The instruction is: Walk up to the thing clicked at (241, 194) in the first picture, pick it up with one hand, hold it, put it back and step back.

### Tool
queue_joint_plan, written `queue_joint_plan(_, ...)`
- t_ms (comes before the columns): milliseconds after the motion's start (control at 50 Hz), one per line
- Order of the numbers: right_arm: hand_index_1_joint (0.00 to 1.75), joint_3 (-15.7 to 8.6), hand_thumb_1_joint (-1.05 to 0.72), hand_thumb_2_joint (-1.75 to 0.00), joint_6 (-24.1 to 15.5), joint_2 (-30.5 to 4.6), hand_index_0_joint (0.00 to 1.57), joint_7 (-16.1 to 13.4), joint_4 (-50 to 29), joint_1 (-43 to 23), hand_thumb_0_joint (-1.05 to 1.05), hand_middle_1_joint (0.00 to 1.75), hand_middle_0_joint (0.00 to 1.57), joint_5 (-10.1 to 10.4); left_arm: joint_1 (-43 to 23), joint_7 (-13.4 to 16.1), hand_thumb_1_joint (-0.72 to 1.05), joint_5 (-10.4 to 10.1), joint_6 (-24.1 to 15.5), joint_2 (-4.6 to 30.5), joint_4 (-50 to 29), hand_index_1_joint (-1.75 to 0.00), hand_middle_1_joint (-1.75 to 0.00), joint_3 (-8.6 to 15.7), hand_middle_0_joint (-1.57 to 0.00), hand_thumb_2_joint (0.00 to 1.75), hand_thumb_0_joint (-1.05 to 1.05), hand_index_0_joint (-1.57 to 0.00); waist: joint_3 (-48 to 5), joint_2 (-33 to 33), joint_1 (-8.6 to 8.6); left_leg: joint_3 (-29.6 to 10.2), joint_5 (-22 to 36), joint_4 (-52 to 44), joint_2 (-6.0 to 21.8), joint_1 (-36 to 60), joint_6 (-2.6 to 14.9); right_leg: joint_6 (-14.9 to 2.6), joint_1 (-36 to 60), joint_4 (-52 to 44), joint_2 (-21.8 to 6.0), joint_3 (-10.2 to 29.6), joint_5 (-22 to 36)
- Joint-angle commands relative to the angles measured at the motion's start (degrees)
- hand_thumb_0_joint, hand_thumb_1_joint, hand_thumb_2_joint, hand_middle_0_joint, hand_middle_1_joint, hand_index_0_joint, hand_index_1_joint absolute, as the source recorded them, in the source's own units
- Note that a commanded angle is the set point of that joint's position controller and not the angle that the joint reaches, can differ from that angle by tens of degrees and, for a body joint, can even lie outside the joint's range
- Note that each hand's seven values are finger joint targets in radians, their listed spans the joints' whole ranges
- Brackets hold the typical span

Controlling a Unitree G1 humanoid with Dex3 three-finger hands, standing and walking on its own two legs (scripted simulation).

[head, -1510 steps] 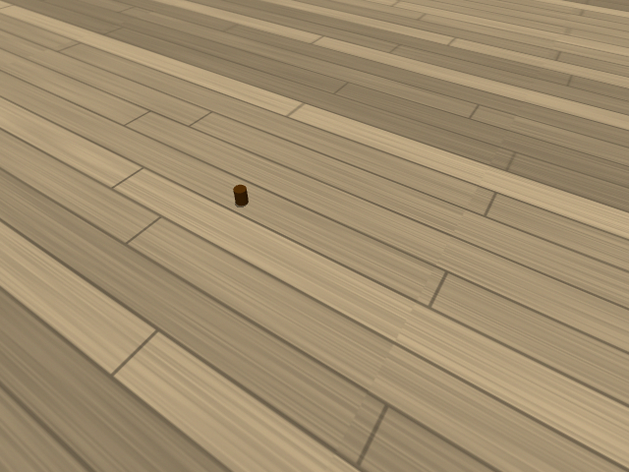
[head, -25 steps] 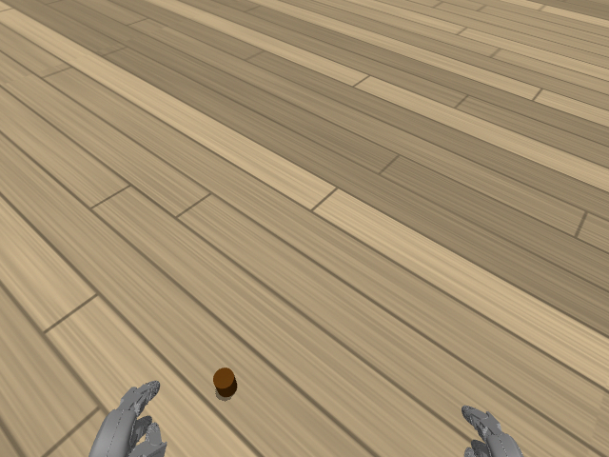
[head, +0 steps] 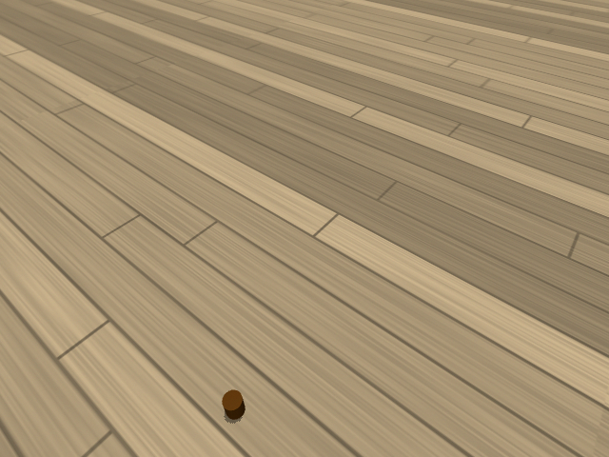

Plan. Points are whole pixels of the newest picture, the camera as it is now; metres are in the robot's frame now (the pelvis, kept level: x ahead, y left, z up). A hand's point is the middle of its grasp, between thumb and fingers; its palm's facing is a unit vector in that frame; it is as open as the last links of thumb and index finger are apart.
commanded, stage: stand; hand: left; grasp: from above
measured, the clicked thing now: (233, 404) +0.46 +0.24 -0.73
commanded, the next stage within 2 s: step back in 1.92 s
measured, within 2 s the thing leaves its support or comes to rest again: neither
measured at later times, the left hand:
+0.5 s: hand out of the picture +0.03 +0.22 -0.16, palm faces +0.01 -0.94 -0.33, open 7.4 cm
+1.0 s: hand out of the picture +0.06 +0.19 -0.16, palm faces +0.00 -0.97 -0.26, open 7.4 cm
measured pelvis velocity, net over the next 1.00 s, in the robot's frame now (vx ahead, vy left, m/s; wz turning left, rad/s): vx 0.01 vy -0.02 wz -0.02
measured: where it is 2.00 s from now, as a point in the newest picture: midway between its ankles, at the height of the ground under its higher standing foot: outside the picture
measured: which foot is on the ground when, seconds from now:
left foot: down 0.00-1.00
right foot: down 0.00-1.00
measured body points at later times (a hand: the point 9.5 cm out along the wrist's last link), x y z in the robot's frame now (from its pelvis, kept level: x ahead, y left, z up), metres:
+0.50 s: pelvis -0.01 -0.01 +0.01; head -0.02 -0.02 +0.46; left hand +0.03 +0.27 -0.13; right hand +0.04 -0.30 -0.14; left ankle +0.02 +0.12 -0.74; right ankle +0.01 -0.15 -0.74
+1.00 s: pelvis +0.01 -0.02 +0.01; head +0.01 -0.02 +0.46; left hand +0.06 +0.24 -0.14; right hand +0.05 -0.27 -0.15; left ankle +0.02 +0.12 -0.74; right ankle +0.01 -0.15 -0.74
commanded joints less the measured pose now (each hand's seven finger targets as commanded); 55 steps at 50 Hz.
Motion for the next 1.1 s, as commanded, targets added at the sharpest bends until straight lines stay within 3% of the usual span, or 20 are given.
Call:
queue_joint_plan(0, 0.30, -2.7, -0.90, -0.90, -1.2, -11.4, 0.20, -0.9, -2.7, -2.5, 0.00, 0.30, 0.20, 0.4, -2.4, 0.6, 0.90, -0.2, -1.5, 10.6, -1.6, -0.30, -0.30, 1.6, -0.20, 0.90, 0.00, -0.20, 0.6, 0.7, -0.46, -6.6, -2.3, -11.2, 5.0, -1.1, 1.10, -3.24, -1.0, -7.2, -1.9, 2.8, 1.3)
queue_joint_plan(200, 0.30, -2.4, -0.90, -0.90, -0.9, -11.4, 0.20, -0.3, -0.9, -2.6, 0.00, 0.30, 0.20, 0.7, -2.9, 0.5, 0.90, -0.4, -1.9, 11.3, 0.9, -0.30, -0.30, 1.3, -0.20, 0.90, 0.00, -0.20, 0.8, -0.1, -0.78, -5.8, -1.6, -11.6, 4.8, -0.1, 1.10, -3.06, -0.4, -10.5, -2.7, 3.7, 0.1)
queue_joint_plan(260, 0.30, -2.2, -0.90, -0.90, -0.7, -11.3, 0.20, -0.2, -0.4, -2.5, 0.00, 0.30, 0.20, 0.8, -2.5, 0.4, 0.90, -0.4, -1.9, 11.3, 1.5, -0.30, -0.30, 1.1, -0.20, 0.90, 0.00, -0.20, 1.8, -0.8, -0.69, -5.6, -2.9, -11.4, 4.7, 0.5, 0.91, -3.07, -2.3, -11.7, -2.6, 4.0, -3.5)
queue_joint_plan(360, 0.30, -1.9, -0.90, -0.90, -0.7, -11.6, 0.20, -0.1, 0.0, -2.2, 0.00, 0.30, 0.20, 0.8, -4.1, 0.4, 0.90, -0.7, -2.0, 12.4, 1.4, -0.30, -0.30, 1.4, -0.20, 0.90, 0.00, -0.20, 0.8, -0.1, -1.15, -5.4, -2.1, -11.6, 5.1, 0.4, 1.10, -3.18, -1.0, -11.4, -3.0, 4.5, -1.5)
queue_joint_plan(480, 0.30, -1.6, -0.90, -0.90, -0.7, -11.7, 0.20, 0.0, 0.6, -2.3, 0.00, 0.30, 0.20, 1.0, -4.1, 0.1, 0.90, -0.8, -1.9, 11.8, 1.9, -0.30, -0.30, 0.9, -0.20, 0.90, 0.00, -0.20, 1.1, -0.5, -1.11, -5.1, -2.4, -11.2, 5.0, 0.3, 1.07, -3.29, -1.8, -12.2, -2.9, 4.7, -3.8)
queue_joint_plan(500, 0.30, -1.4, -0.90, -0.90, -0.7, -11.4, 0.20, 0.0, 0.8, -1.7, 0.00, 0.30, 0.20, 1.0, -4.4, 0.1, 0.90, -0.9, -1.9, 11.9, 1.9, -0.30, -0.30, 1.0, -0.20, 0.90, 0.00, -0.20, 0.0, -0.5, -1.43, -5.0, -0.8, -11.3, 5.3, 1.2, 1.06, -3.54, -1.2, -11.9, -3.1, 5.0, -2.3)
queue_joint_plan(540, 0.30, -1.2, -0.90, -0.90, -0.7, -11.6, 0.20, 0.0, 1.0, -2.0, 0.00, 0.30, 0.20, 1.0, -4.1, -0.1, 0.90, -0.9, -1.9, 11.7, 2.0, -0.30, -0.30, 0.9, -0.20, 0.90, 0.00, -0.20, 1.3, 1.1, -0.96, -5.4, -3.8, -12.1, 5.2, -0.8, 1.02, -3.23, -1.3, -11.7, -2.4, 4.4, -2.3)
queue_joint_plan(600, 0.30, -0.9, -0.90, -0.90, -0.9, -11.3, 0.20, 0.0, 1.1, -2.1, 0.00, 0.30, 0.20, 1.2, -4.2, -0.2, 0.90, -1.1, -1.9, 11.2, 2.1, -0.30, -0.30, 0.8, -0.20, 0.90, 0.00, -0.20, -0.9, 0.3, -1.03, -5.0, 1.1, -11.5, 5.5, 1.3, 1.07, -3.46, 0.0, -11.1, -2.9, 4.4, 1.9)
queue_joint_plan(660, 0.30, -0.6, -0.90, -0.90, -0.9, -11.0, 0.20, -0.1, 1.6, -1.9, 0.00, 0.30, 0.20, 1.3, -4.3, -0.1, 0.90, -1.0, -1.7, 10.3, 2.5, -0.30, -0.30, 0.6, -0.20, 0.90, 0.00, -0.20, -0.4, 0.7, -1.11, -5.0, 1.0, -12.1, 5.6, 0.8, 1.01, -3.47, 0.2, -10.4, -2.5, 3.9, 2.8)
queue_joint_plan(680, 0.30, -0.6, -0.90, -0.90, -0.9, -11.1, 0.20, -0.1, 1.5, -2.3, 0.00, 0.30, 0.20, 1.2, -4.7, -0.1, 0.90, -1.1, -1.8, 10.5, 2.4, -0.30, -0.30, 0.6, -0.20, 0.90, 0.00, -0.20, -1.4, 0.1, -1.12, -4.7, 3.6, -11.5, 5.5, 1.7, 1.06, -3.48, 0.7, -10.6, -2.8, 4.1, 4.6)
queue_joint_plan(720, 0.30, -0.1, -0.90, -0.90, -0.7, -9.1, 0.20, -0.1, 2.3, -1.5, 0.00, 0.30, 0.20, 1.3, -3.9, -0.1, 0.90, -1.2, -1.6, 8.5, 3.2, -0.30, -0.30, 0.1, -0.20, 0.90, 0.00, -0.20, -1.1, -0.7, -1.08, -4.6, 4.1, -11.8, 5.5, 2.1, 1.05, -3.47, 0.3, -10.6, -2.4, 3.6, 4.3)
queue_joint_plan(780, 0.30, 0.0, -0.90, -0.90, -0.6, -9.4, 0.20, -0.3, 2.7, -0.9, 0.00, 0.30, 0.20, 1.3, -4.1, -0.1, 0.90, -1.3, -1.5, 8.8, 3.2, -0.30, -0.30, 0.2, -0.20, 0.90, 0.00, -0.20, -1.1, 0.2, -1.29, -4.0, 4.5, -11.7, 5.3, 2.0, 0.75, -3.42, 0.7, -10.8, -2.5, 3.9, 6.1)
queue_joint_plan(820, 0.30, 0.3, -0.90, -0.90, -0.6, -8.0, 0.20, -0.3, 3.1, -0.7, 0.00, 0.30, 0.20, 1.4, -3.9, -0.1, 0.90, -1.3, -1.5, 7.6, 3.4, -0.30, -0.30, 0.0, -0.20, 0.90, 0.00, -0.20, -3.1, 0.2, -1.26, -3.6, 8.0, -11.1, 5.4, 2.9, 0.81, -3.32, 2.2, -10.1, -2.6, 3.6, 10.1)
queue_joint_plan(860, 0.30, 0.4, -0.90, -0.90, -0.6, -8.0, 0.20, -0.4, 3.3, -0.6, 0.00, 0.30, 0.20, 1.4, -3.5, 0.0, 0.90, -1.3, -1.4, 7.2, 3.8, -0.30, -0.30, -0.1, -0.20, 0.90, 0.00, -0.20, -2.0, -0.2, -1.15, -3.7, 8.0, -11.4, 5.5, 2.8, 0.74, -3.18, 1.5, -10.2, -2.5, 3.5, 9.7)
queue_joint_plan(900, 0.30, 0.5, -0.90, -0.90, -0.5, -7.0, 0.20, -0.5, 3.7, -0.2, 0.00, 0.30, 0.20, 1.5, -2.9, 0.1, 0.90, -1.3, -1.3, 5.9, 4.2, -0.30, -0.30, -0.3, -0.20, 0.90, 0.00, -0.20, -3.1, -0.3, -1.23, -3.3, 11.8, -10.6, 5.7, 4.0, 0.65, -3.13, 2.0, -9.7, -2.5, 3.1, 12.5)
queue_joint_plan(1020, 0.30, 0.4, -0.90, -0.90, -0.5, -6.0, 0.20, -0.8, 4.3, 0.6, 0.00, 0.30, 0.20, 1.5, -2.5, 0.3, 0.90, -1.4, -1.2, 5.0, 4.5, -0.30, -0.30, -0.2, -0.20, 0.90, 0.00, -0.20, -3.2, -0.2, -1.41, -2.6, 13.9, -10.1, 5.5, 4.5, 0.58, -3.22, 2.3, -9.4, -2.4, 3.0, 15.0)
queue_joint_plan(1080, 0.30, 0.2, -0.90, -0.90, -0.4, -5.5, 0.20, -0.9, 4.5, 0.6, 0.00, 0.30, 0.20, 1.2, -1.9, 0.3, 0.90, -1.2, -1.1, 4.1, 4.9, -0.30, -0.30, -0.2, -0.20, 0.90, 0.00, -0.20, -1.3, 0.1, -1.23, -2.6, 10.6, -10.5, 5.3, 3.6, 0.48, -3.07, 0.9, -10.2, -2.3, 3.3, 11.9)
